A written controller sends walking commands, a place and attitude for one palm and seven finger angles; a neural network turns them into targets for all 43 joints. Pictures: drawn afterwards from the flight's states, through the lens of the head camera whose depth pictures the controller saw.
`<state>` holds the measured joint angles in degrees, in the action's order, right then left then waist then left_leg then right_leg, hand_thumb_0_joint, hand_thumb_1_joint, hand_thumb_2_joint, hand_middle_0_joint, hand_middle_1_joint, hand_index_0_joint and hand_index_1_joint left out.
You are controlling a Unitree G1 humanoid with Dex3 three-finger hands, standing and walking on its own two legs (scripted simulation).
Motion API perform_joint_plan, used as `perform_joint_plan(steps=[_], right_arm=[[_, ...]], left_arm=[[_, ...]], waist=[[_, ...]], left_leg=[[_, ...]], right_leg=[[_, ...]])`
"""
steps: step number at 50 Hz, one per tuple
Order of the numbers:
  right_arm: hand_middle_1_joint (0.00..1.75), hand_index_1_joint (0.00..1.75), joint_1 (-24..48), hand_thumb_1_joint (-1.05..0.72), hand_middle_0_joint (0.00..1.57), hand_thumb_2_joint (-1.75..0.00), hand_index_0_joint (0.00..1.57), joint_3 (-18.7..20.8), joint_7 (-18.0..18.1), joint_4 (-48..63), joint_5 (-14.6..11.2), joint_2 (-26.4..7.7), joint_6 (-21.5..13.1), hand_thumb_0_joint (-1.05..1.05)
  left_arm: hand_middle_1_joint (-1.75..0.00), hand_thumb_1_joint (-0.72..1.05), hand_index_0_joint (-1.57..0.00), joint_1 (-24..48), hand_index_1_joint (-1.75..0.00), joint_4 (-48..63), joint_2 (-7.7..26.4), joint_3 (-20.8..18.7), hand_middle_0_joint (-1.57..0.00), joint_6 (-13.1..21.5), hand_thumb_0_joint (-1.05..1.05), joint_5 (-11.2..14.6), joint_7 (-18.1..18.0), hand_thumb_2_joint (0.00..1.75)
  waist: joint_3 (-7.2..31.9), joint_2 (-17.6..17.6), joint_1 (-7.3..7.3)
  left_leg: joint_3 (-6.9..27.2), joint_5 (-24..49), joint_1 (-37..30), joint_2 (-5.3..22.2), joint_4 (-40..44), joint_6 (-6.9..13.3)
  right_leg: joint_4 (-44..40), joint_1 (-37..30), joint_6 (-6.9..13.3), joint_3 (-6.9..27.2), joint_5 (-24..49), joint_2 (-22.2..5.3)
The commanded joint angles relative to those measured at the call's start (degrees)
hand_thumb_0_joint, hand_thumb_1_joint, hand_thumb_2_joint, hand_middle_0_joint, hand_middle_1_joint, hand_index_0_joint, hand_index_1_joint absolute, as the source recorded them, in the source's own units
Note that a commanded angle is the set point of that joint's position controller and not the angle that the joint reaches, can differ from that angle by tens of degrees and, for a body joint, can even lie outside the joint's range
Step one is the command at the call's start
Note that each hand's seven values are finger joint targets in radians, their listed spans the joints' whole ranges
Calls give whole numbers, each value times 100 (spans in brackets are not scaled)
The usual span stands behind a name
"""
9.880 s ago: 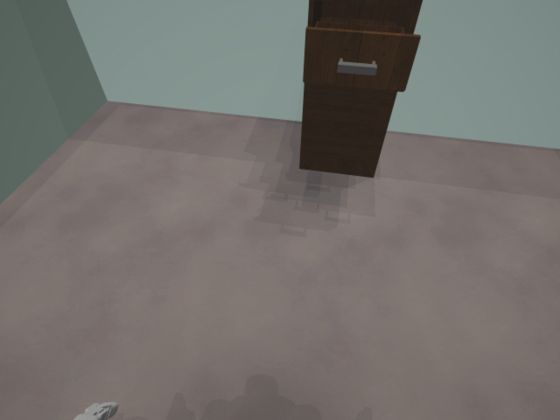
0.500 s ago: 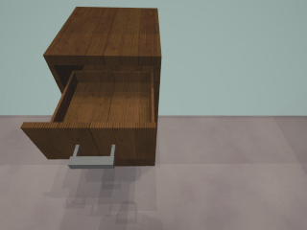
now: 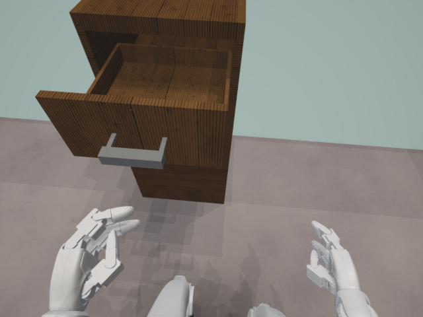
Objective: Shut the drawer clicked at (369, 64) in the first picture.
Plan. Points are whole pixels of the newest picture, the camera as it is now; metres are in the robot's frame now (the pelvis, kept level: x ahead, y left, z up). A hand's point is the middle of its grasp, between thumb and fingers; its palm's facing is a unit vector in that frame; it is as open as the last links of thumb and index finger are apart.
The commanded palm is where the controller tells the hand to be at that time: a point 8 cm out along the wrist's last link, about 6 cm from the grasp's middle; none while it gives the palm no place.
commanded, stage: raise the hand and make a fist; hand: left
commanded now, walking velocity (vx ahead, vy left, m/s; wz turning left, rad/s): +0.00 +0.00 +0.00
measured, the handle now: (135, 148) +0.41 +0.21 +0.07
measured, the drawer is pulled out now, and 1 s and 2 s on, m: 0.25 0.25 0.25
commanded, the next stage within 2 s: bring the fist close to the handle in 1.36 s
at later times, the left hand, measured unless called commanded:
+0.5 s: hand (117, 243) +0.20 +0.16 +0.11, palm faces +0.01 -1.00 -0.06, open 3.2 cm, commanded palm +0.16 +0.22 +0.12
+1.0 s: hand (107, 238) +0.19 +0.16 +0.16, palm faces +0.03 -1.00 -0.05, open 3.3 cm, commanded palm +0.15 +0.21 +0.17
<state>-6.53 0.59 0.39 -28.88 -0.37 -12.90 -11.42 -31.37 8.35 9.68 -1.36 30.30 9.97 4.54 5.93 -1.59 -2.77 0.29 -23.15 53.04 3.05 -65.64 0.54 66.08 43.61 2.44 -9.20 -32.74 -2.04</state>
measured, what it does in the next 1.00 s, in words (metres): stands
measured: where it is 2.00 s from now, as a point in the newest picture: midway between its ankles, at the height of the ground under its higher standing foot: outside the picture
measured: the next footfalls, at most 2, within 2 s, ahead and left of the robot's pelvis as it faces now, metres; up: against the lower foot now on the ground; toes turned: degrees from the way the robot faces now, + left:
none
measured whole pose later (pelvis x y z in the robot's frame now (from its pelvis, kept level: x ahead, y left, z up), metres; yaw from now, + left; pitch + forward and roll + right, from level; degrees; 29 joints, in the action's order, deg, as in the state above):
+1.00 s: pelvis +0.04 +0.01 +0.05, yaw +0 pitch +5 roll -2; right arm -13.3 -1.8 1.1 -26.9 -2.7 -11.4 -9.8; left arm -42.9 28.2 10.5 -1.2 12.7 12.1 7.3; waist 6.5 -3.4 -1.9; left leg -1.8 -21.3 35.6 2.1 -51.7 1.4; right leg 50.3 26.5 0.6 -7.3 -28.7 -1.9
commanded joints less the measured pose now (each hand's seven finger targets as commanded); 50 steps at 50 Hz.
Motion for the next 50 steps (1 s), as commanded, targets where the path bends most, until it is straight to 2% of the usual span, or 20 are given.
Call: perform_joint_plan(steps=[1, 4, 6, 8, 9, 10, 11, 12, 15, 16, 18, 22, 24, 28, 31, 34, 37, 46, 47, 50], right_arm=[[30, 30, -214, -90, 20, -90, 20, 216, 279, 890, -170, -670, -152, 0], [30, 30, -154, -90, 20, -90, 20, 187, 373, 1006, -210, -620, -75, 0], [30, 30, -46, -90, 20, -90, 20, 184, 424, 923, -201, -564, -4, 0], [30, 30, -59, -90, 20, -90, 20, 204, 423, 883, -194, -463, 27, 0], [30, 30, -77, -90, 20, -90, 20, 217, 419, 850, -193, -439, 35, 0], [30, 30, -76, -90, 20, -90, 20, 233, 406, 810, -193, -423, 43, 0], [30, 30, -32, -90, 20, -90, 20, 254, 406, 757, -174, -421, 46, 0], [30, 30, -101, -90, 20, -90, 20, 269, 384, 744, -178, -407, 23, 0], [30, 30, -167, -90, 20, -90, 20, 324, 312, 667, -190, -419, -113, 0], [30, 30, -136, -90, 20, -90, 20, 324, 303, 660, -199, -464, -147, 0], [30, 30, -220, -90, 20, -90, 20, 356, 292, 630, -228, -520, -266, 0], [30, 30, -253, -90, 20, -90, 20, 393, 311, 613, -259, -590, -363, 0], [30, 30, -248, -90, 20, -90, 20, 410, 314, 668, -261, -586, -387, 0], [30, 30, -171, -90, 20, -90, 20, 406, 300, 774, -277, -528, -304, 0], [30, 30, -85, -90, 20, -90, 20, 337, 274, 840, -271, -536, -262, 0], [30, 30, -138, -90, 20, -90, 20, 267, 211, 998, -275, -548, -266, 0], [30, 30, -107, -90, 20, -90, 20, 229, 176, 1044, -269, -528, -228, 0], [30, 30, -22, -90, 20, -90, 20, 107, 164, 1200, -272, -501, -140, 0], [30, 30, -67, -90, 20, -90, 20, 73, 152, 1234, -281, -494, -161, 0], [30, 30, -86, -90, 20, -90, 20, 81, 139, 1226, -295, -528, -249, 0]], left_arm=[[-91, 90, -76, 450, -91, 1179, 565, -105, -76, -383, 0, 150, 481, 90], [-97, 90, -82, 240, -97, 1286, 687, -392, -82, -926, 0, 359, 715, 90], [-101, 90, -86, -16, -101, 1039, 891, -916, -86, -1167, 0, 459, 609, 90], [-106, 90, -90, -255, -106, 1171, 776, -1115, -90, -1198, 0, 567, 449, 90], [-108, 90, -92, -366, -108, 1227, 734, -1184, -92, -1161, 0, 612, 384, 90], [-110, 90, -94, -487, -110, 1222, 752, -1262, -94, -1106, 0, 614, 338, 90], [-112, 90, -96, -594, -112, 1230, 901, -1439, -96, -1010, 0, 588, 286, 90], [-114, 90, -98, -670, -114, 1384, 826, -1333, -98, -882, 0, 551, 306, 90], [-121, 90, -104, -920, -121, 1593, 711, -1078, -104, -531, 0, 538, 504, 90], [-123, 90, -106, -897, -123, 1582, 687, -961, -106, -450, 0, 529, 595, 90], [-127, 90, -110, -912, -127, 1689, 621, -826, -110, -291, 0, 622, 807, 90], [-136, 90, -118, -992, -136, 1689, 685, -915, -118, -259, 0, 728, 970, 90], [-140, 90, -122, -1166, -140, 1872, 670, -933, -122, -275, 0, 720, 936, 90], [-149, 90, -130, -1342, -149, 2025, 649, -971, -130, -450, 0, 660, 750, 90], [-156, 90, -136, -1155, -156, 2176, 572, -781, -136, -630, 0, 588, 665, 90], [-160, 90, -140, -1279, -160, 2549, 390, -381, -140, -817, 0, 490, 693, 90], [-160, 90, -140, -1321, -160, 2652, 381, -290, -140, -1046, 0, 406, 641, 90], [-160, 90, -140, -1222, -160, 3267, 559, -408, -140, -1348, 0, 248, 220, 90], [-160, 90, -140, -1195, -160, 3394, 383, -186, -140, -1346, 0, 245, 227, 90], [-160, 90, -140, -1273, -160, 3322, 332, -87, -140, -1391, 0, 270, 245, 90]], waist=[[695, 272, 518], [870, 327, 331], [831, 402, 157], [819, 412, 73], [847, 547, 66], [780, 441, 37], [831, 579, -11], [838, 299, 2], [862, 104, 133], [761, 306, 213], [772, 200, 289], [745, 378, 293], [941, 221, 213], [869, 143, 120], [624, 93, 172], [697, -138, 202], [516, 48, 207], [289, -20, 125], [263, -166, 169], [208, -54, 202]], left_leg=[[133, -653, -1121, -189, 1083, 168], [66, -67, -1336, -220, 1137, 171], [69, 195, -1366, -224, 1216, 152], [75, 533, -1512, -213, 1315, 124], [77, 678, -1566, -208, 1361, 114], [66, 796, -1578, -215, 1381, 97], [81, 972, -1598, -210, 1381, 105], [48, 1161, -1700, -226, 1417, 103], [11, 1375, -1929, -238, 1428, 119], [43, 1356, -1890, -226, 1406, 145], [55, 1328, -2002, -249, 1422, 152], [69, 1258, -2109, -265, 1503, 163], [49, 1417, -2328, -259, 1606, 176], [24, 1475, -2529, -238, 1792, 186], [63, 1317, -2572, -208, 1909, 201], [84, 1444, -2759, -194, 1997, 216], [139, 1331, -2753, -171, 2087, 214], [223, 563, -2745, -135, 2372, 171], [224, 526, -2808, -141, 2403, 168], [224, 363, -2758, -130, 2408, 162]], right_leg=[[-2222, -49, -167, 1224, -671, 199], [-2396, -536, -215, 1286, -214, 126], [-2386, -799, -238, 1230, 152, 130], [-2325, -1007, -285, 1165, 896, 80], [-2275, -1118, -327, 1113, 1297, 63], [-2243, -1173, -348, 1108, 1624, 45], [-2171, -1312, -389, 1095, 2021, 36], [-2101, -1341, -376, 1054, 2399, 23], [-2073, -1267, -441, 985, 2920, 9], [-2114, -1233, -508, 1027, 2935, 1], [-2168, -1161, -493, 1028, 2911, -3], [-2272, -1139, -437, 967, 2601, 37], [-2221, -1216, -366, 844, 2643, 78], [-2216, -1225, -275, 634, 2457, 182], [-2298, -1155, -246, 548, 2154, 230], [-2279, -1170, -219, 442, 2221, 245], [-2332, -1177, -221, 392, 2094, 267], [-2484, -1133, -170, 324, 1140, 306], [-2478, -1095, -162, 315, 1100, 301], [-2536, -1059, -175, 329, 944, 299]])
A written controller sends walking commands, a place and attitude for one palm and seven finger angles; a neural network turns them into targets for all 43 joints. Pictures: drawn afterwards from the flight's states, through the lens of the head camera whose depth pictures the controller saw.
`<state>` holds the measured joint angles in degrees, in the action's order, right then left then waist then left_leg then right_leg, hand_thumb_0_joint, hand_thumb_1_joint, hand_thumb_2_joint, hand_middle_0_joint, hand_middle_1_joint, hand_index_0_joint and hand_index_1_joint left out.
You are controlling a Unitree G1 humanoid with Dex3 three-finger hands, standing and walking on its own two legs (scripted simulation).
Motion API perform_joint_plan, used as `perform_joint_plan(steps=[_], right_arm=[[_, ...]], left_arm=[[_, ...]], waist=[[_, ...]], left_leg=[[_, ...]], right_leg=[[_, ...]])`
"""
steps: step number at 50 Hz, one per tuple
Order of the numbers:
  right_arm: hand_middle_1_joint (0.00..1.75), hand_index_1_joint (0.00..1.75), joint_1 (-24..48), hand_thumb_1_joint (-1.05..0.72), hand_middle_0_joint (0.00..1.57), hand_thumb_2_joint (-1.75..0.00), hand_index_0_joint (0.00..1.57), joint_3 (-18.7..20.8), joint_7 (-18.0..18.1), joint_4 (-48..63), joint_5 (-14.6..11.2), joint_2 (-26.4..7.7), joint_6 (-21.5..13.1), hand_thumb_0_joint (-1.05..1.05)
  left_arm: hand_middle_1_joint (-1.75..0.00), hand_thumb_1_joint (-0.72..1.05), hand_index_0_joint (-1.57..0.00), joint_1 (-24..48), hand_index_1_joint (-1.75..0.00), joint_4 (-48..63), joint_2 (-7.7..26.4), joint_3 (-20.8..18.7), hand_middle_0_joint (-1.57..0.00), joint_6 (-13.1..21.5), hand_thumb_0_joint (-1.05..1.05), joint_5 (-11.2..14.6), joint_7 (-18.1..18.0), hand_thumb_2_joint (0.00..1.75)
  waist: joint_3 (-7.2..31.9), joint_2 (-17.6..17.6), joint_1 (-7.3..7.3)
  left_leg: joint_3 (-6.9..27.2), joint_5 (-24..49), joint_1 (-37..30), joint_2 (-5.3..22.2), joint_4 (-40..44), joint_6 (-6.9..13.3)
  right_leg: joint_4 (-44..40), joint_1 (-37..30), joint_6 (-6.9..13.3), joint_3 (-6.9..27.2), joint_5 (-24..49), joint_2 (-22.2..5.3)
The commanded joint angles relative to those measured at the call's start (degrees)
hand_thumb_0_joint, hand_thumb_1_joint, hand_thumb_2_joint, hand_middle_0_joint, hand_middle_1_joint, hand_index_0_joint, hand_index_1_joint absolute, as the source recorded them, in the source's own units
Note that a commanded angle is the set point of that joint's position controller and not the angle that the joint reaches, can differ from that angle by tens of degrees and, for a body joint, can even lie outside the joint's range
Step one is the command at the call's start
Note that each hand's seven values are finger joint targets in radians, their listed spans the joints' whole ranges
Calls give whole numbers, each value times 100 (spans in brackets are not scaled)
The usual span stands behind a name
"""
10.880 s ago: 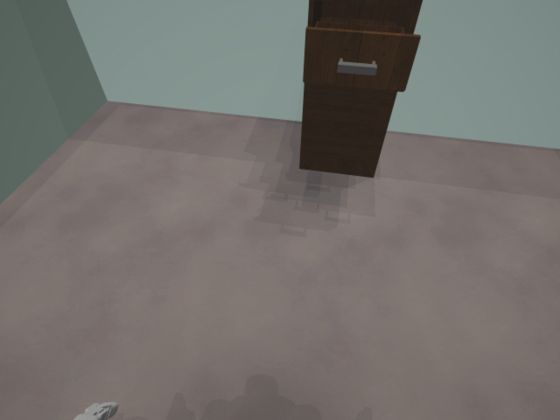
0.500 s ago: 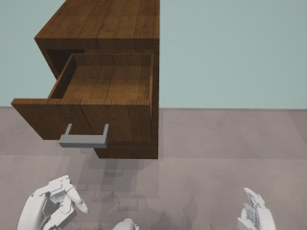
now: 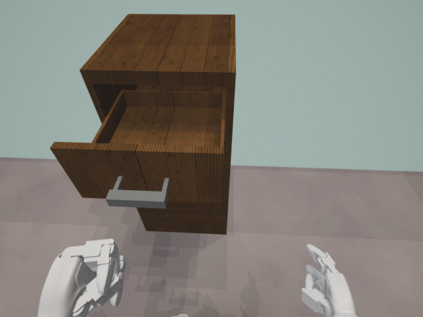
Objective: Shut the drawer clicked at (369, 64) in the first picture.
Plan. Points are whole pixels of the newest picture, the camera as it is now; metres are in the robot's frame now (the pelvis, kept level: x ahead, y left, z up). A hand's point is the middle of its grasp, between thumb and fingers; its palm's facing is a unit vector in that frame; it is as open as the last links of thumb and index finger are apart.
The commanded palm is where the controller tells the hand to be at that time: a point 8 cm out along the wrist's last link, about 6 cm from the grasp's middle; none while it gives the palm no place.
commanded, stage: raise the hand and make a fist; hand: left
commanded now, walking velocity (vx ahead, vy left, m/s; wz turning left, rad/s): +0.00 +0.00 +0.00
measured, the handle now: (140, 190) +0.37 +0.20 +0.02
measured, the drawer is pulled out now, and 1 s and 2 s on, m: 0.25 0.25 0.25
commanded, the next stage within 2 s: bring the fist close to the handle in 0.36 s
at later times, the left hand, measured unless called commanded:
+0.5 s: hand (130, 272) +0.16 +0.13 +0.11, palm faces +0.03 -1.00 -0.07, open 3.3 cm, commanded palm +0.13 +0.20 +0.12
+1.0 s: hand (131, 267) +0.19 +0.15 +0.06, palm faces +0.04 -1.00 -0.04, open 3.3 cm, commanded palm +0.16 +0.21 +0.07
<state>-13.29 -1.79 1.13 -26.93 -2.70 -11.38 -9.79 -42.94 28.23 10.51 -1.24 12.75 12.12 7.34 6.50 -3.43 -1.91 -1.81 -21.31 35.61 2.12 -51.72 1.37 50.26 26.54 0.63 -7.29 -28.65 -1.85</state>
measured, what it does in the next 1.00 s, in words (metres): stands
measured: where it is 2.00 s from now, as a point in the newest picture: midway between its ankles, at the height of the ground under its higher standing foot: outside the picture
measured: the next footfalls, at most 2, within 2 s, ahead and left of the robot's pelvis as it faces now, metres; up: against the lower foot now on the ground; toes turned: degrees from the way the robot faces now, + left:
none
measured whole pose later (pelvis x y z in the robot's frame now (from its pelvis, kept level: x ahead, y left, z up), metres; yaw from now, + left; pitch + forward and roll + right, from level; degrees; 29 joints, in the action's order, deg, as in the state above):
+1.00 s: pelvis +0.01 -0.02 -0.01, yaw +0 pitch +10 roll -1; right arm -12.1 1.0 2.2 -31.6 -1.8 -12.6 -10.2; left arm -35.4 11.2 10.1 -6.8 21.0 14.8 12.6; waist 6.4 -1.8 -0.4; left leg -1.3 -22.4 40.1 2.7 -53.0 -0.3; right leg 52.9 31.6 2.1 -7.4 -30.8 -1.3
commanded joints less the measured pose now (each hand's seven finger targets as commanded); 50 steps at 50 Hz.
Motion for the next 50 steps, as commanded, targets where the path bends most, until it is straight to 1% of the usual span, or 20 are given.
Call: perform_joint_plan(steps=[1, 5, 6, 7, 8, 14, 16, 17, 21, 22, 26, 29, 32, 35, 36, 38, 41, 44, 46, 50], right_arm=[[30, 30, 637, -90, 20, -90, 20, 314, 63, 999, -60, -697, -414, 0], [30, 30, 600, -90, 20, -90, 20, 323, 81, 1034, -61, -713, -437, 0], [30, 30, 624, -90, 20, -90, 20, 339, 92, 983, -60, -716, -432, 0], [30, 30, 602, -90, 20, -90, 20, 336, 89, 1040, -59, -682, -445, 0], [30, 30, 569, -90, 20, -90, 20, 340, 82, 1045, -60, -683, -448, 0], [30, 30, 547, -90, 20, -90, 20, 354, 103, 933, -53, -660, -528, 0], [30, 30, 581, -90, 20, -90, 20, 359, 124, 838, -58, -693, -543, 0], [30, 30, 544, -90, 20, -90, 20, 367, 131, 828, -64, -682, -551, 0], [30, 30, 595, -90, 20, -90, 20, 389, 168, 776, -85, -712, -599, 0], [30, 30, 560, -90, 20, -90, 20, 379, 160, 794, -84, -691, -619, 0], [30, 30, 568, -90, 20, -90, 20, 408, 219, 625, -59, -695, -578, 0], [30, 30, 516, -90, 20, -90, 20, 423, 230, 571, -43, -698, -546, 0], [30, 30, 476, -90, 20, -90, 20, 429, 187, 553, -27, -689, -573, 0], [30, 30, 448, -90, 20, -90, 20, 450, 168, 511, -10, -726, -602, 0], [30, 30, 443, -90, 20, -90, 20, 460, 166, 476, 2, -737, -587, 0], [30, 30, 430, -90, 20, -90, 20, 492, 160, 465, 6, -738, -564, 0], [30, 30, 498, -90, 20, -90, 20, 506, 166, 432, 22, -749, -482, 0], [30, 30, 503, -90, 20, -90, 20, 525, 169, 473, 28, -742, -401, 0], [30, 30, 537, -90, 20, -90, 20, 534, 177, 445, 46, -746, -351, 0], [30, 30, 503, -90, 20, -90, 20, 517, 155, 482, 69, -759, -333, 0]], left_arm=[[-160, 90, -140, -182, -160, 1217, 247, -109, -140, 318, 0, 23, -47, 90], [-160, 90, -140, -108, -160, 1172, 291, -76, -140, 243, 0, -5, -31, 90], [-160, 90, -140, -94, -160, 1148, 475, -279, -140, 257, 0, -51, -91, 90], [-160, 90, -140, -194, -160, 1250, 312, -129, -140, 280, 0, -49, -95, 90], [-160, 90, -140, -141, -160, 1302, 441, -241, -140, 304, 0, -60, -144, 90], [-160, 90, -140, -16, -160, 1203, 415, -411, -140, 487, 0, 64, -261, 90], [-160, 90, -140, 84, -160, 1016, 500, -496, -140, 487, 0, 89, -202, 90], [-160, 90, -140, -13, -160, 911, 396, -435, -140, 472, 0, 124, -135, 90], [-160, 90, -140, 27, -160, 806, 548, -570, -140, 387, 0, 163, 48, 90], [-160, 90, -140, -42, -160, 894, 427, -456, -140, 384, 0, 186, 90, 90], [-160, 90, -140, 217, -160, 478, 684, -864, -140, 418, 0, 245, 124, 90], [-160, 90, -140, 325, -160, 200, 606, -956, -140, 596, 0, 326, 229, 90], [-160, 90, -140, 222, -160, 188, 472, -833, -140, 792, 0, 340, 364, 90], [-160, 90, -140, 416, -160, 100, 514, -799, -140, 932, 0, 349, 493, 90], [-160, 90, -140, 482, -160, 21, 570, -844, -140, 962, 0, 335, 505, 90], [-160, 90, -140, 396, -160, -130, 543, -865, -140, 1029, 0, 340, 565, 90], [-160, 90, -140, 438, -160, -402, 563, -951, -140, 1057, 0, 341, 558, 90], [-160, 90, -140, 473, -160, -462, 495, -941, -140, 1144, 0, 355, 559, 90], [-160, 90, -140, 570, -160, -512, 578, -1020, -140, 1210, 0, 337, 494, 90], [-160, 90, -140, 882, -160, -473, 389, -733, -140, 1407, 0, 342, 492, 90]], waist=[[70, 173, 98], [-14, 337, 116], [-40, 310, 65], [16, 253, 64], [95, 174, 45], [26, 185, 66], [-63, 342, 108], [-51, 394, 115], [60, 424, 85], [172, 300, 85], [-13, 669, 121], [65, 720, 138], [378, 296, 102], [553, 259, 172], [512, 405, 203], [590, 415, 179], [513, 592, 171], [615, 406, 150], [658, 522, 161], [784, 217, 246]], left_leg=[[450, 105, -955, -44, 1029, 82], [412, -55, -830, -85, 1044, 87], [409, -62, -814, -86, 1054, 80], [369, -43, -874, -100, 1049, 86], [365, -26, -867, -97, 1040, 81], [306, 29, -837, -105, 931, 72], [295, 75, -788, -107, 867, 78], [266, 155, -813, -120, 854, 79], [232, 410, -867, -132, 811, 94], [222, 518, -950, -148, 824, 99], [238, 697, -790, -163, 709, 89], [220, 796, -783, -183, 649, 71], [187, 1167, -946, -207, 594, 75], [202, 1353, -980, -209, 509, 83], [225, 1384, -914, -206, 468, 96], [216, 1453, -902, -208, 442, 90], [223, 1388, -722, -218, 391, 89], [188, 1399, -712, -219, 364, 75], [205, 1392, -634, -203, 310, 87], [227, 1294, -579, -185, 188, 71]], right_leg=[[-997, 647, 6, 145, 474, 284], [-1056, 658, -15, 214, 278, 251], [-1091, 608, 5, 238, 229, 255], [-1078, 625, 0, 237, 235, 248], [-1044, 611, 8, 240, 230, 247], [-1127, 647, 3, 312, 198, 245], [-1260, 617, -22, 421, 198, 219], [-1294, 593, -35, 460, 294, 204], [-1340, 405, -69, 551, 662, 161], [-1300, 366, -70, 531, 846, 151], [-1328, 334, -132, 635, 1240, 132], [-1259, 347, -178, 663, 1571, 104], [-1068, 212, -154, 581, 2204, 95], [-943, 239, -174, 552, 2550, 91], [-938, 248, -186, 562, 2629, 94], [-856, 264, -177, 535, 2745, 93], [-824, 315, -184, 549, 2684, 97], [-711, 394, -150, 501, 2601, 107], [-659, 441, -141, 500, 2514, 129], [-466, 790, -78, 420, 2109, 180]])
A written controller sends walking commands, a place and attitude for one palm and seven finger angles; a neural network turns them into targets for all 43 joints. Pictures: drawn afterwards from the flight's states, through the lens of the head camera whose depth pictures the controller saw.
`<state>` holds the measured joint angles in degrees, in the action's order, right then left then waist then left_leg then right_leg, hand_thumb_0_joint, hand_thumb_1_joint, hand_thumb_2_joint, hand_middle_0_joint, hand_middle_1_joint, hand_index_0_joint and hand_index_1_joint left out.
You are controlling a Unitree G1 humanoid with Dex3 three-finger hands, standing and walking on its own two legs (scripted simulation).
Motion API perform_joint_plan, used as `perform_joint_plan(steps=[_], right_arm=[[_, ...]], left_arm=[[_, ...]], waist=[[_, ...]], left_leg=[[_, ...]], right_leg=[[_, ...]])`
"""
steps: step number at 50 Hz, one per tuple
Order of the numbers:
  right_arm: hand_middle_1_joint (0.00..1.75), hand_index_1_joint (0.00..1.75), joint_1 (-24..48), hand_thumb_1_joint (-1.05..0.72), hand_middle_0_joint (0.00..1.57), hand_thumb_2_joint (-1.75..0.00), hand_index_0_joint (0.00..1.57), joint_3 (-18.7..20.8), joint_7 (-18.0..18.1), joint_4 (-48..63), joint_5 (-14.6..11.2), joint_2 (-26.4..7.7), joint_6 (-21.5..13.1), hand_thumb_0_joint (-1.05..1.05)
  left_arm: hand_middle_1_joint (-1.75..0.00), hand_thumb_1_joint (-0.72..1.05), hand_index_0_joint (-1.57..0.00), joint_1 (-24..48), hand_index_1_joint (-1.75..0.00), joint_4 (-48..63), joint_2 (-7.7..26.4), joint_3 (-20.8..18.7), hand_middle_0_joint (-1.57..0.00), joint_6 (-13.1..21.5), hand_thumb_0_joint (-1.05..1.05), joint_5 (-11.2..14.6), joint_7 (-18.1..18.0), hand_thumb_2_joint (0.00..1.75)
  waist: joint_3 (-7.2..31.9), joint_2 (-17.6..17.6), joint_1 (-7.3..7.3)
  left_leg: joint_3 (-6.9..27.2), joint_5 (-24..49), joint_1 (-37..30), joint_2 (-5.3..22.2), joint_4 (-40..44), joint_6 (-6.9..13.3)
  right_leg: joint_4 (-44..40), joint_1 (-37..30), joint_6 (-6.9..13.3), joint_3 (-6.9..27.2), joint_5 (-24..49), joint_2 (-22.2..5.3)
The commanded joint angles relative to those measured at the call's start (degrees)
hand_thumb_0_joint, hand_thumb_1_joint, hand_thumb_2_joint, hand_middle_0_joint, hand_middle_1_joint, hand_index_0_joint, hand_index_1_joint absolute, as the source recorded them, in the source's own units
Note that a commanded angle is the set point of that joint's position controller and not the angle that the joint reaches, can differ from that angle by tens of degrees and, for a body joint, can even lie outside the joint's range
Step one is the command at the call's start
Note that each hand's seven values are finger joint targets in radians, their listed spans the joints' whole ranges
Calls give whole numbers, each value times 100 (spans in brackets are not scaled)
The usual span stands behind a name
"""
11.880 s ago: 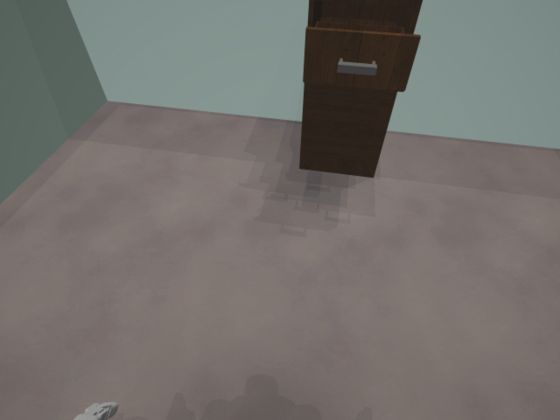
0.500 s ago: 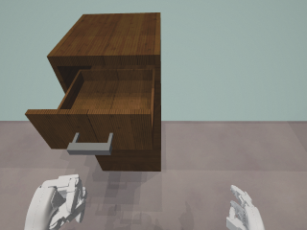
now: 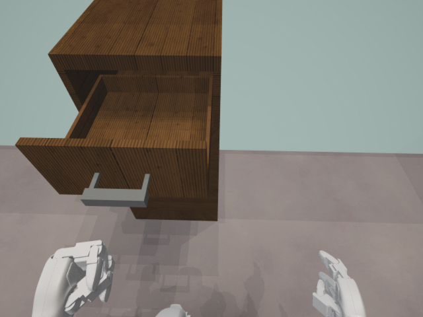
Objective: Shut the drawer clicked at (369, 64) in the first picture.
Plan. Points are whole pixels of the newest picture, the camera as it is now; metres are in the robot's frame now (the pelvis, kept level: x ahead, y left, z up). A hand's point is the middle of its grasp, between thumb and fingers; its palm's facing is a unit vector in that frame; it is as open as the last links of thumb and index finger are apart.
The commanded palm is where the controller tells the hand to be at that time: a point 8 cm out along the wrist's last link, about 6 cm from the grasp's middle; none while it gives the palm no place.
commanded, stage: bring the fist close to the handle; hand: left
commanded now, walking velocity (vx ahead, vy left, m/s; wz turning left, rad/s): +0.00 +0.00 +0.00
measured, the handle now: (118, 187) +0.36 +0.22 +0.03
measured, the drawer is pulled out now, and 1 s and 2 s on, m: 0.25 0.25 0.18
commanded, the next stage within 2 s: push the drawer shut in 0.86 s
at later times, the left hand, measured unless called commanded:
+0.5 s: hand (128, 261) +0.21 +0.16 +0.02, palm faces +0.01 -1.00 -0.04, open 3.3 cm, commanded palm +0.19 +0.22 +0.03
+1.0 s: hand (125, 255) +0.22 +0.17 +0.02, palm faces +0.03 -1.00 -0.04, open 3.3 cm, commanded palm +0.20 +0.22 +0.03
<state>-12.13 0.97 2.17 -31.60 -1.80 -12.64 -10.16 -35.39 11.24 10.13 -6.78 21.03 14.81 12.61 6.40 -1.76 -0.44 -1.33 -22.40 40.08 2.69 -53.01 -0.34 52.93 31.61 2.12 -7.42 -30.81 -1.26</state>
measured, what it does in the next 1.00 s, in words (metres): stands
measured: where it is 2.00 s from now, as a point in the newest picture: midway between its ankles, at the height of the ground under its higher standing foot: outside the picture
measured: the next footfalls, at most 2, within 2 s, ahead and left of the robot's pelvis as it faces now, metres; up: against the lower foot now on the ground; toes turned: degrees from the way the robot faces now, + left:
none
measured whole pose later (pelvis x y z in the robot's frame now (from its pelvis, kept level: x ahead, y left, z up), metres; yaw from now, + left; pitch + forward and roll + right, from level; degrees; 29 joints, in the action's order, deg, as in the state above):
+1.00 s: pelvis -0.01 +0.01 -0.03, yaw -1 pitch +15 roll -2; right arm -12.6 0.0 1.4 -28.9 -0.5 -12.9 -5.3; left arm -23.7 4.9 10.5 -3.5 23.8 11.0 4.6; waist 8.6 -1.7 1.1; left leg -1.3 -25.9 53.4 3.5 -63.9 0.5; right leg 63.3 44.6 1.7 -6.9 -34.0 -1.1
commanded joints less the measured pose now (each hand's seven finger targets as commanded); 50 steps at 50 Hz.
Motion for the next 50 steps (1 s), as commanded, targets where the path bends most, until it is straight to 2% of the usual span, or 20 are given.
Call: perform_joint_plan(steps=[1, 5, 6, 8, 11, 14, 15, 21, 24, 26, 27, 30, 31, 36, 39, 41, 42, 46, 47, 50], right_arm=[[30, 30, 405, -90, 20, -90, 20, 241, 58, 896, -9, -650, -275, 0], [30, 30, 380, -90, 20, -90, 20, 228, 51, 946, 18, -688, -262, 0], [30, 30, 408, -90, 20, -90, 20, 234, 68, 906, 21, -712, -230, 0], [30, 30, 362, -90, 20, -90, 20, 211, 59, 998, 38, -711, -222, 0], [30, 30, 364, -90, 20, -90, 20, 235, 57, 1010, 55, -711, -125, 0], [30, 30, 352, -90, 20, -90, 20, 217, 19, 1109, 49, -679, -73, 0], [30, 30, 347, -90, 20, -90, 20, 208, 7, 1116, 53, -673, -59, 0], [30, 30, 313, -90, 20, -90, 20, 177, 9, 1037, 100, -763, 46, 0], [30, 30, 290, -90, 20, -90, 20, 163, -11, 1091, 97, -766, 51, 0], [30, 30, 279, -90, 20, -90, 20, 184, 4, 1119, 80, -794, 65, 0], [30, 30, 263, -90, 20, -90, 20, 177, 6, 1162, 68, -770, 77, 0], [30, 30, 213, -90, 20, -90, 20, 159, 15, 1143, 60, -753, 91, 0], [30, 30, 195, -90, 20, -90, 20, 163, 24, 1097, 65, -765, 116, 0], [30, 30, 225, -90, 20, -90, 20, 164, 10, 1109, 38, -786, 189, 0], [30, 30, 170, -90, 20, -90, 20, 168, 4, 1163, 49, -790, 158, 0], [30, 30, 151, -90, 20, -90, 20, 204, 29, 1163, 65, -802, 175, 0], [30, 30, 154, -90, 20, -90, 20, 197, 31, 1171, 69, -785, 183, 0], [30, 30, 156, -90, 20, -90, 20, 217, 13, 1122, 94, -730, 203, 0], [30, 30, 175, -90, 20, -90, 20, 201, -2, 1152, 101, -702, 200, 0], [30, 30, 153, -90, 20, -90, 20, 189, -15, 1093, 102, -739, 210, 0]], left_arm=[[-160, 90, -140, 242, -160, 1124, 471, -184, -140, 613, 0, 9, -81, 90], [-160, 90, -140, 522, -160, 944, 384, 21, -140, 700, 0, -43, -128, 90], [-160, 90, -140, 643, -160, 842, 531, -88, -140, 700, 0, -119, -207, 90], [-160, 90, -140, 940, -160, 903, 400, 117, -140, 700, 0, -167, -284, 90], [-160, 90, -140, 786, -160, 691, 578, -181, -140, 614, 0, -185, -456, 90], [-160, 90, -140, 953, -160, 845, 372, 31, -140, 601, 0, -230, -575, 90], [-160, 90, -140, 949, -160, 849, 360, 58, -140, 587, 0, -241, -626, 90], [-160, 90, -140, 1539, -160, 253, 485, 62, -140, 615, 0, -389, -746, 90], [-160, 90, -140, 1847, -160, 339, 399, 157, -140, 702, 0, -339, -695, 90], [-160, 90, -140, 1728, -160, 501, 699, -115, -140, 700, 0, -298, -726, 90], [-160, 90, -140, 1659, -160, 612, 646, -74, -140, 690, 0, -276, -744, 90], [-160, 90, -140, 1734, -160, 734, 655, -73, -140, 618, 0, -247, -816, 90], [-160, 90, -140, 1701, -160, 580, 752, -187, -140, 579, 0, -261, -847, 90], [-160, 90, -140, 1483, -160, 118, 436, 87, -140, 386, 0, -297, -761, 90], [-160, 90, -140, 1555, -160, 339, 326, 279, -140, 407, 0, -283, -718, 90], [-160, 90, -140, 1384, -160, 411, 557, 20, -140, 458, 0, -278, -748, 90], [-160, 90, -140, 1476, -160, 452, 508, 73, -140, 506, 0, -280, -749, 90], [-160, 90, -140, 1382, -160, 698, 785, -238, -140, 739, 0, -338, -866, 90], [-160, 90, -140, 1386, -160, 738, 559, -23, -140, 764, 0, -343, -861, 90], [-160, 90, -140, 1742, -160, 648, 474, 117, -140, 747, 0, -356, -839, 90]], waist=[[671, 134, 148], [789, 80, 178], [717, 139, 188], [892, 60, 210], [1065, 206, 81], [1316, -30, 64], [1330, -143, 56], [939, 227, 236], [1191, 2, 202], [1467, -30, 107], [1565, -125, 81], [1593, -219, 128], [1543, -21, 146], [1013, 131, 231], [1192, 93, 241], [1333, 259, 193], [1319, 261, 209], [1479, -35, 100], [1519, -76, 145], [1351, -176, 277]], left_leg=[[199, 1306, -940, -216, 272, 254], [261, 930, -663, -201, 146, 230], [267, 809, -569, -176, 101, 239], [296, 668, -552, -168, 72, 229], [298, 665, -415, -147, 47, 223], [272, 759, -485, -149, 12, 198], [281, 762, -503, -138, 9, 192], [322, 286, 106, -109, -246, 211], [304, 245, 72, -133, -313, 204], [282, 374, -37, -120, -268, 216], [274, 440, -162, -124, -217, 214], [250, 553, -280, -127, -193, 214], [273, 563, -188, -118, -192, 220], [277, 476, -41, -127, -173, 214], [303, 566, -182, -132, -186, 215], [288, 725, -150, -120, -225, 228], [272, 743, -151, -137, -249, 228], [252, 1033, -208, -127, -314, 216], [243, 1041, -264, -137, -338, 217], [282, 878, -251, -120, -377, 203]], right_leg=[[-720, 406, -220, 440, 2147, 143], [-541, 745, -178, 441, 1552, 153], [-539, 844, -180, 481, 1352, 166], [-399, 1017, -162, 431, 1134, 171], [-342, 918, -152, 442, 1093, 205], [-178, 945, -134, 392, 1204, 197], [-149, 984, -121, 372, 1190, 203], [-79, 1444, -141, 470, 670, 220], [-27, 1456, -123, 504, 618, 196], [-70, 1223, -114, 540, 699, 207], [-66, 1156, -105, 510, 784, 201], [-128, 1088, -120, 505, 954, 208], [-135, 1051, -131, 499, 966, 223], [-190, 1228, -148, 441, 967, 228], [-144, 1202, -142, 419, 1100, 201], [-115, 1066, -153, 425, 1291, 216], [-100, 1076, -156, 446, 1344, 199], [60, 1015, -114, 437, 1589, 218], [88, 1074, -123, 429, 1618, 203], [78, 1325, -129, 410, 1439, 212]])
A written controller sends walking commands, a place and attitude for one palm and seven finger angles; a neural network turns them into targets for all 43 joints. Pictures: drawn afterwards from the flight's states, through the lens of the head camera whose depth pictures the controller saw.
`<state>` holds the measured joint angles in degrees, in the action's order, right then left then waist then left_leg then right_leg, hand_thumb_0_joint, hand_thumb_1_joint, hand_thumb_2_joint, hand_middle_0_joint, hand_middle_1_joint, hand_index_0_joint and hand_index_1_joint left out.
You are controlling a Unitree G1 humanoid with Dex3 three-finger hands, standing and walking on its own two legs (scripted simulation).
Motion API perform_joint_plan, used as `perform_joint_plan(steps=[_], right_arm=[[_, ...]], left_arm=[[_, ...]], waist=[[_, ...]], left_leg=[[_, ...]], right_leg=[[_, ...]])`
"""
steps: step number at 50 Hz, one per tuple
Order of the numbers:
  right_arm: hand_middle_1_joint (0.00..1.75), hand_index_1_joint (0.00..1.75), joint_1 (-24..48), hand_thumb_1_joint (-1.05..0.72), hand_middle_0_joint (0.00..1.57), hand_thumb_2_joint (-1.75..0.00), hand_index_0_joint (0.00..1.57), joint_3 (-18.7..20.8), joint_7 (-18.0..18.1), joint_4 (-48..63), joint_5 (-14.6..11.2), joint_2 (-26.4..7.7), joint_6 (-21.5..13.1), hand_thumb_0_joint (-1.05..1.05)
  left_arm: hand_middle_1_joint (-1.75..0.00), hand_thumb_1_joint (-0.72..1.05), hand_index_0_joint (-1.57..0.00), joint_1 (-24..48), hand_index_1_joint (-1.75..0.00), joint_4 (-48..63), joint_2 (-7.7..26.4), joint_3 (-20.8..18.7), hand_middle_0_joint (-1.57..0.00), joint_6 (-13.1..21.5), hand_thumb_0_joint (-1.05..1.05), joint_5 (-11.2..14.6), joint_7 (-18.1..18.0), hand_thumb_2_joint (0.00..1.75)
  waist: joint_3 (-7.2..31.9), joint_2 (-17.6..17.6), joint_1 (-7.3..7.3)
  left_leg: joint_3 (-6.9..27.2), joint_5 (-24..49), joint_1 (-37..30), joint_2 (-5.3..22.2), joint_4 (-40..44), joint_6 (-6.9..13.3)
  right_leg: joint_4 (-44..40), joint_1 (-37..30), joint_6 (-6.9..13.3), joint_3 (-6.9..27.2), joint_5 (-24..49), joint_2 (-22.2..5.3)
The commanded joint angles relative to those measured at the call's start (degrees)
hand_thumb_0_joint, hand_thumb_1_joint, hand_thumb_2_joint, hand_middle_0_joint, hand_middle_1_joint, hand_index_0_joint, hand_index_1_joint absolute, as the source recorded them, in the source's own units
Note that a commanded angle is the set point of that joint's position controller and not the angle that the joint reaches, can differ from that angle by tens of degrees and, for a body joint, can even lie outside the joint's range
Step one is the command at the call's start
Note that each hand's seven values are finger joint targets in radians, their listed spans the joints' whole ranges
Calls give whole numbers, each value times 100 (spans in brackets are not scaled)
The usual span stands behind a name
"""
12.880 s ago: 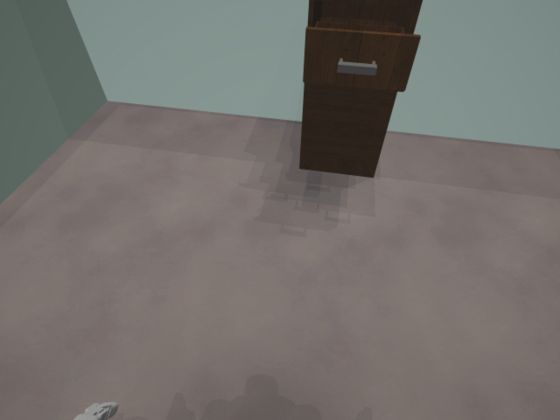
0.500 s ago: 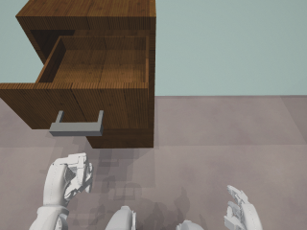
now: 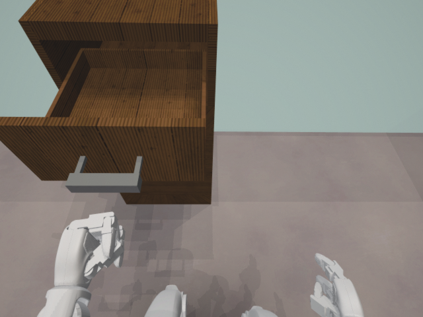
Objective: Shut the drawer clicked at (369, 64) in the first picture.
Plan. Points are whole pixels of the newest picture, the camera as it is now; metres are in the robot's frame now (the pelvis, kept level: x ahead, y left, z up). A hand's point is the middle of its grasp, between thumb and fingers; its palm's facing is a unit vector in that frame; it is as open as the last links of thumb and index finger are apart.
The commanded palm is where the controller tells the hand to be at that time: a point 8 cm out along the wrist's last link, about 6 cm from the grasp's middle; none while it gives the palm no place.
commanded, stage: push the drawer shut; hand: left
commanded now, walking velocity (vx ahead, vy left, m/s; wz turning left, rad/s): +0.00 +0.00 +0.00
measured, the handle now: (108, 172) +0.36 +0.22 +0.06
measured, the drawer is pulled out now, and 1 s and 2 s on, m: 0.25 0.18 0.07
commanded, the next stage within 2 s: none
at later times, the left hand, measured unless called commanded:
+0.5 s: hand (128, 211) +0.29 +0.16 +0.06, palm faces +0.03 -1.00 -0.05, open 3.1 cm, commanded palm +0.27 +0.22 +0.06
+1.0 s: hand (133, 178) +0.35 +0.17 +0.06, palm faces +0.04 -1.00 -0.04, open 3.0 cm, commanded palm +0.33 +0.22 +0.06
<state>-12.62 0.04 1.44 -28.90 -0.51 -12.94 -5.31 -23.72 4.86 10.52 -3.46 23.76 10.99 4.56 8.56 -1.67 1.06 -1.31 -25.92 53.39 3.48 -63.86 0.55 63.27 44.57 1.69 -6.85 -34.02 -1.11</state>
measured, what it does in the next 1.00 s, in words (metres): stands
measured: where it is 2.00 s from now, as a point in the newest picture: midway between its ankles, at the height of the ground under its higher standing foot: outside the picture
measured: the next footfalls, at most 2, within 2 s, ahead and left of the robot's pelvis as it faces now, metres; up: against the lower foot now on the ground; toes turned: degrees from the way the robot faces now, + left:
none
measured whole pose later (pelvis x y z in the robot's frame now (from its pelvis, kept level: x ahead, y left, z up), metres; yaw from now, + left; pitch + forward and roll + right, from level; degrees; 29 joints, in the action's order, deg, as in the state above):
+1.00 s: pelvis -0.01 +0.00 +0.01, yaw -1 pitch +16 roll -2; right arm -13.2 -1.0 1.8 -35.1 -1.0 -14.1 -2.4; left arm 12.4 -27.2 13.8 -9.7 22.0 10.9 5.8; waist 7.2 -1.8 2.9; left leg -1.7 -23.4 53.5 3.7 -61.1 0.5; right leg 61.2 45.4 1.8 -6.4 -31.6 -0.7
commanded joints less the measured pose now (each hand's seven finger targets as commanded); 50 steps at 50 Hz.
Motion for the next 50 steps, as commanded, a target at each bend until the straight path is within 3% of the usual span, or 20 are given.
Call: perform_joint_plan(steps=[1, 5, 6, 12, 14, 15, 16, 17, 20, 22, 24, 30, 31, 33, 37, 41, 44, 46, 50], right_arm=[[30, 30, 189, -90, 20, -90, 20, 280, 69, 803, -22, -738, -260, 0], [30, 30, 147, -90, 20, -90, 20, 276, 97, 813, -38, -797, -235, 0], [30, 30, 144, -90, 20, -90, 20, 277, 122, 777, -40, -825, -219, 0], [30, 30, 150, -90, 20, -90, 20, 256, 130, 781, -36, -785, -197, 0], [30, 30, 123, -90, 20, -90, 20, 245, 116, 719, -43, -791, -174, 0], [30, 30, 144, -90, 20, -90, 20, 239, 104, 711, -38, -783, -170, 0], [30, 30, 114, -90, 20, -90, 20, 239, 98, 680, -34, -814, -150, 0], [30, 30, 132, -90, 20, -90, 20, 230, 84, 692, -33, -804, -126, 0], [30, 30, 94, -90, 20, -90, 20, 249, 86, 646, -49, -853, -80, 0], [30, 30, 112, -90, 20, -90, 20, 249, 87, 631, -50, -848, -62, 0], [30, 30, 101, -90, 20, -90, 20, 256, 99, 544, -62, -851, -58, 0], [30, 30, 73, -90, 20, -90, 20, 268, 115, 370, -55, -875, -56, 0], [30, 30, 80, -90, 20, -90, 20, 264, 126, 342, -61, -903, -43, 0], [30, 30, 96, -90, 20, -90, 20, 244, 131, 255, -73, -887, -30, 0], [30, 30, 53, -90, 20, -90, 20, 254, 135, 210, -83, -899, -20, 0], [30, 30, -6, -90, 20, -90, 20, 249, 139, 138, -86, -939, 12, 0], [30, 30, -39, -90, 20, -90, 20, 225, 138, 92, -96, -930, 45, 0], [30, 30, -102, -90, 20, -90, 20, 225, 144, 47, -93, -961, 67, 0], [30, 30, -186, -90, 20, -90, 20, 244, 97, 66, -82, -938, 102, 0]], left_arm=[[-160, 90, -140, 579, -160, 1111, 421, -171, -140, 410, 0, 9, -4, 90], [-160, 90, -140, 876, -160, 958, 442, -164, -140, 244, 0, 57, 142, 90], [-160, 90, -140, 1003, -160, 823, 631, -311, -140, 197, 0, 45, 138, 90], [-160, 90, -140, 1345, -160, 892, 682, -517, -140, 125, 0, 108, 2, 90], [-160, 90, -140, 1630, -160, 664, 659, -493, -140, 81, 0, 83, -56, 90], [-160, 90, -140, 1668, -160, 584, 591, -442, -140, 67, 0, 83, -60, 90], [-160, 90, -140, 1634, -160, 395, 708, -542, -140, 42, 0, 52, -83, 90], [-160, 90, -140, 1634, -160, 264, 587, -455, -140, 5, 0, 50, -56, 90], [-160, 90, -140, 1973, -160, 5, 654, -513, -140, -40, 0, 59, 2, 90], [-160, 90, -140, 2129, -160, -48, 677, -528, -140, -23, 0, 70, 29, 90], [-160, 90, -140, 2586, -160, -81, 654, -476, -140, 35, 0, 71, 32, 90], [-160, 90, -140, 3088, -160, -461, 850, -715, -140, 174, 0, 95, 22, 90], [-160, 90, -140, 3257, -160, -594, 982, -784, -140, 183, 0, 79, 14, 90], [-160, 90, -140, 3772, -160, -822, 919, -716, -140, 194, 0, 81, 44, 90], [-160, 90, -140, 4010, -160, -1086, 957, -766, -140, 195, 0, 83, 48, 90], [-160, 90, -140, 4495, -160, -1433, 1155, -910, -140, 147, 0, 86, 34, 90], [-160, 90, -140, 4963, -160, -1774, 1095, -860, -140, 147, 0, 82, 50, 90], [-160, 90, -140, 5199, -160, -2036, 1309, -1037, -140, 175, 0, 52, 38, 90], [-160, 90, -140, 5334, -160, -2207, 1150, -950, -140, 216, 0, 31, 51, 90]], waist=[[1044, -36, 189], [1220, 3, 177], [1166, 91, 206], [1590, -129, 26], [1416, 58, 114], [1397, -60, 95], [1331, 63, 108], [1296, 53, 94], [1283, 247, 158], [1339, 85, 112], [1299, 86, 220], [1432, 117, 189], [1347, 104, 230], [1286, 26, 295], [1555, -105, 236], [1596, 48, 273], [1463, 153, 333], [1451, 163, 327], [1695, -46, 263]], left_leg=[[294, 1188, -1472, -193, 671, 139], [304, 1192, -1487, -210, 668, 132], [308, 1170, -1419, -192, 635, 150], [278, 1506, -1751, -204, 767, 123], [274, 1435, -1708, -194, 777, 122], [267, 1393, -1680, -209, 790, 114], [286, 1406, -1623, -192, 796, 126], [259, 1369, -1593, -212, 818, 120], [230, 1292, -1569, -209, 832, 122], [213, 1367, -1622, -221, 848, 124], [221, 1340, -1681, -209, 829, 125], [224, 1245, -1638, -214, 844, 119], [240, 1190, -1574, -205, 835, 135], [238, 1049, -1574, -212, 829, 127], [235, 1155, -1770, -209, 879, 122], [252, 1077, -1709, -200, 895, 134], [238, 911, -1615, -210, 918, 122], [254, 884, -1545, -204, 909, 131], [252, 1114, -1817, -209, 961, 101]], right_leg=[[-974, 69, -98, 367, 1730, 206], [-991, -25, -99, 381, 1799, 188], [-1009, 5, -111, 413, 1769, 200], [-996, -304, -82, 384, 2076, 182], [-1056, -229, -103, 387, 2054, 193], [-1058, -230, -98, 392, 2014, 185], [-1069, -223, -97, 386, 2017, 196], [-1091, -261, -99, 399, 2025, 182], [-1168, -288, -127, 445, 2030, 177], [-1169, -362, -111, 467, 2113, 166], [-1187, -236, -127, 472, 2079, 164], [-1214, -300, -122, 516, 1948, 152], [-1227, -228, -124, 529, 1861, 164], [-1253, -106, -125, 549, 1709, 151], [-1261, -209, -109, 570, 1788, 160], [-1319, -254, -127, 602, 1717, 175], [-1371, -200, -141, 613, 1573, 167], [-1364, -197, -129, 625, 1506, 182], [-1313, -217, -107, 573, 1769, 190]])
